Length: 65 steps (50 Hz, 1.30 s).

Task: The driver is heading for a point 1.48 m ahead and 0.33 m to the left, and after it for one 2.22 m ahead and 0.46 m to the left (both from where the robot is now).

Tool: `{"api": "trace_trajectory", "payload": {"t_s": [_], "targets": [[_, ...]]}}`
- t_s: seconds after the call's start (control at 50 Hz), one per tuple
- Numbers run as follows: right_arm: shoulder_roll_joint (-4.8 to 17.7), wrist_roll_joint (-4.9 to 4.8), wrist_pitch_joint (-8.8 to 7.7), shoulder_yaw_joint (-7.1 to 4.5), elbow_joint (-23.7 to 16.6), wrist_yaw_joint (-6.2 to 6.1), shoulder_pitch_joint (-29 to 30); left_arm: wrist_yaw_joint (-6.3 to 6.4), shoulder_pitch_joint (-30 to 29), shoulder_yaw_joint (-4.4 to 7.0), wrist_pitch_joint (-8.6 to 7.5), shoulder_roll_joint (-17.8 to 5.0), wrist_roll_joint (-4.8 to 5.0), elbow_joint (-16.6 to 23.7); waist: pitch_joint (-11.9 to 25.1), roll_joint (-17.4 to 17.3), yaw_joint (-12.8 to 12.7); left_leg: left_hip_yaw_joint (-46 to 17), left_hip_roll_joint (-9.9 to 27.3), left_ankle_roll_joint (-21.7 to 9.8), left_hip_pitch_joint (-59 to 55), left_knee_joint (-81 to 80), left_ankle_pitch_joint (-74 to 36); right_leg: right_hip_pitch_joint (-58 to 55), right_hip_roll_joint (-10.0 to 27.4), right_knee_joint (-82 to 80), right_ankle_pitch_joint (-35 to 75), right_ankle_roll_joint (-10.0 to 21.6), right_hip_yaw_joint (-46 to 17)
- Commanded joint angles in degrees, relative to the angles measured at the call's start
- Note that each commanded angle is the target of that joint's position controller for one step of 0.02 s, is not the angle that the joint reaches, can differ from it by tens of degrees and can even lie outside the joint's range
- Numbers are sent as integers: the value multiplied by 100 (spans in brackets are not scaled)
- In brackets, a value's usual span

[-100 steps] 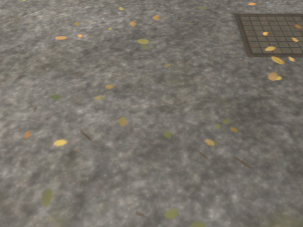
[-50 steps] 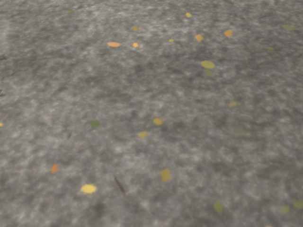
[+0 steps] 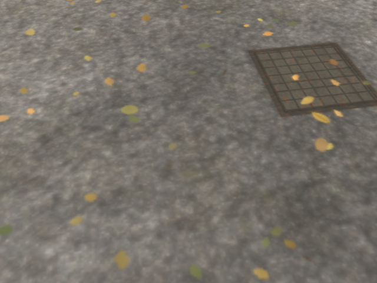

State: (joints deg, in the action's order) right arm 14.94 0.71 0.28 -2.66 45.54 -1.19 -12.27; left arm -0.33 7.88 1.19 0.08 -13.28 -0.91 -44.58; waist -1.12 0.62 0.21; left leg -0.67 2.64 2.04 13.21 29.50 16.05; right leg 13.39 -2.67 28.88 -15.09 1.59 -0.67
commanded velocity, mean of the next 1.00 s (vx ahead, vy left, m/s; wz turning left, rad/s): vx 0.03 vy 0.00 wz -0.02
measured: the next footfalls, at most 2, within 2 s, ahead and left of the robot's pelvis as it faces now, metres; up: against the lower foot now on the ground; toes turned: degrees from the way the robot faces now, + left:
right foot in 1.28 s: +0.11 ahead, -0.09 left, +0.00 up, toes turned +1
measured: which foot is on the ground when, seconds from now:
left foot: down 0.00-1.00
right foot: down 0.00-1.00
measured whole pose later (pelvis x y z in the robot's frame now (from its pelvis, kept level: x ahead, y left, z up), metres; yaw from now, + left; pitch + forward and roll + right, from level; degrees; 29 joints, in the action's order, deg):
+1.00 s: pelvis +0.02 +0.02 -0.01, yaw +1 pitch -1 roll +0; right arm 13.1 -0.7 -2.8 -1.5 59.3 -1.8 -16.4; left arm 1.5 15.4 2.5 -1.6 -13.3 1.1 -61.9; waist 0.1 0.3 -0.3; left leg 0.5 0.0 -2.7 13.9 36.3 23.9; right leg 12.2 -0.6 32.2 -19.0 1.6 -1.4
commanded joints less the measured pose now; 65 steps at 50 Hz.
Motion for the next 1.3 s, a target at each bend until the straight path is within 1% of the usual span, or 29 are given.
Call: {"api": "trace_trajectory", "payload": {"t_s": [0.02, 0.08, 0.16, 0.24, 0.52, 0.8, 0.82, 0.84, 0.86, 0.88, 0.9, 0.94, 0.96, 0.98, 1.0, 1.02, 1.04, 1.06, 1.08, 1.1, 1.12, 1.14, 1.16, 1.18, 1.22, 1.24, 1.26, 1.28, 1.3], "targets": [[639, 36, -157, -130, -301, 25, 203, 59, -200, 205, 6, -707, 22, 261, 161, -566, -31, -312, 265, -231, 25, -574, -701, -65, 404, -374, 335, 98, -424], [608, 13, -213, -104, -193, -3, 67, 83, -80, 208, 46, -656, 16, 131, 165, -357, -8, -234, 205, -179, -83, -473, -784, -27, 430, -396, 498, 135, -446], [602, -1, -193, -81, -105, -53, 65, 104, 8, 218, 23, -623, 43, -96, 146, -168, 10, -209, 166, -202, -152, -436, -847, -31, 427, -393, 653, 79, -425], [578, -12, -182, -63, 26, -68, 65, 135, 93, 229, 18, -631, 55, -337, 122, -56, 2, -178, 123, -213, -170, -441, -891, -103, 428, -396, 786, 39, -409], [487, -31, -149, -20, 628, -89, 3, 217, 180, 212, 24, -647, 79, -1062, 26, -74, -28, -66, -9, -203, -185, -552, -911, -259, 423, -462, 936, 14, -344], [423, -43, -125, 37, 1119, -133, -183, 236, 259, 153, 18, -566, 89, -1511, -61, -56, -29, -17, -73, -201, -158, -621, -800, -226, 385, -552, 847, 2, -265], [377, -50, -115, 46, 1202, -140, -300, 241, 366, 145, 24, -532, 95, -1582, 68, -35, -31, 67, -152, -219, -199, -605, -216, -266, 327, -579, 222, 28, -211], [408, -89, -100, 28, 1230, -153, -322, 250, 423, 175, 36, -606, 139, -1611, -19, 1, -46, 158, -267, -289, -61, -481, 725, -144, 253, -554, -895, 114, -180], [446, -114, -99, 13, 1200, -167, -275, 255, 456, 206, 35, -688, 170, -1602, -241, 45, -70, 145, -298, -380, 222, -392, 1620, 107, 279, -588, -1972, 231, -270], [454, -125, -129, 12, 1146, -174, -210, 255, 467, 215, 1, -715, 180, -1565, -511, 93, -93, 73, -271, -465, 526, -327, 2136, 350, 400, -702, -2641, 353, -471], [403, -143, -196, 23, 1100, -163, -172, 244, 541, 224, -68, -743, 199, -1548, -687, 191, -122, 21, -241, -524, 769, -201, 2216, 420, 591, -836, -2932, 486, -762], [207, -168, -379, 53, 1022, -90, -59, 200, 928, 287, -223, -908, 247, -1619, -695, 601, -242, 189, -296, -504, 1214, 476, 1550, 34, 1206, -1262, -3156, 843, -1700], [64, -172, -446, 81, 992, -54, 0, 187, 951, 309, -259, -982, 227, -1624, -655, 865, -216, 325, -378, -485, 1253, 867, 924, -77, 1554, -1515, -2883, 1041, -2245], [75, -151, -481, 78, 993, -31, 9, 184, 834, 298, -266, -948, 194, -1565, -643, 825, -153, 231, -329, -533, 1061, 921, 710, 69, 1664, -1544, -2193, 1121, -2390], [55, -127, -492, 79, 1049, -16, -183, 185, 589, 276, -259, -914, 174, -1472, -552, 768, 35, 236, -335, -587, 670, 666, 672, 244, 1575, -1363, -1337, 1044, -2134], [-20, -112, -474, 101, 1170, -12, -545, 176, 239, 248, -247, -875, 187, -1376, -476, 745, 291, 220, -324, -644, 26, -35, 422, 538, 1330, -954, -429, 819, -1636], [235, -70, -439, 38, 1299, -22, -847, 177, 76, 202, -241, -675, 186, -1306, -318, 317, 348, -134, -112, -647, -589, -398, -490, 779, 904, -294, 372, 456, -999], [793, -102, -408, -101, 1397, -8, -1027, 216, 154, 136, -262, -357, 118, -1229, -137, -870, 174, -893, 369, -871, -775, -619, -1305, 946, 26, 712, 155, -50, 147], [685, -80, -400, -29, 1399, 16, -1117, 248, 296, 107, -280, -315, 63, -1259, 77, -1386, 174, -1794, 1096, -1302, -1053, -841, -2519, 1137, 83, 1105, -629, -314, 115], [381, -12, -416, 67, 1399, 16, -1078, 248, 292, 113, -271, -369, 112, -1273, 26, -1280, 169, -1993, 1422, -1542, -1200, -836, -3644, 1334, 220, 1534, -1429, -398, -39], [345, 5, -432, 92, 1396, 20, -1036, 241, 352, 113, -234, -364, 151, -1326, 30, -1066, 132, -1892, 1476, -1629, -1342, -730, -4359, 1484, 288, 1983, -1866, -451, -101], [474, -31, -437, 61, 1352, 18, -949, 236, 378, 107, -200, -345, 163, -1355, 91, -832, 89, -1774, 1492, -1624, -1507, -626, -4727, 1646, 402, 2184, -1901, -460, -149], [509, -60, -428, 60, 1292, 2, -773, 221, 316, 101, -175, -324, 175, -1353, 112, -630, 32, -1525, 1412, -1521, -1507, -555, -5026, 1616, 535, 2009, -1684, -442, -185], [486, -72, -392, 73, 1253, -20, -598, 210, 230, 96, -161, -307, 196, -1343, 139, -587, -20, -1231, 1226, -1367, -1389, -547, -5118, 1357, 574, 1586, -1401, -431, -146], [491, -79, -268, 83, 1263, -51, -410, 201, 268, 69, -135, -225, 240, -1428, 215, -718, -103, -726, 840, -1131, -1057, -486, -5293, 531, 416, 577, -491, -409, 98], [508, -115, -216, 80, 1297, -59, -369, 201, 417, 72, -108, -218, 228, -1515, 244, -716, -206, -515, 673, -1024, -872, -422, -5233, 20, 318, -64, 323, -365, 219], [562, -155, -201, 55, 1368, -43, -480, 208, 539, 92, -69, -306, 183, -1576, 263, -635, -245, -425, 558, -880, -683, -455, -4844, -501, 299, -558, 1285, -287, 176], [620, -143, -233, 15, 1423, -14, -700, 239, 603, 144, -18, -552, 127, -1581, 395, -323, -164, -383, 387, -699, -539, -567, -3842, -983, 484, -504, 2366, -184, -83], [555, -60, -266, 4, 1440, 14, -862, 269, 466, 185, 36, -778, 143, -1528, 362, 136, 36, -186, 52, -539, -375, -704, -2535, -1121, 613, -175, 3140, -11, -169]]}}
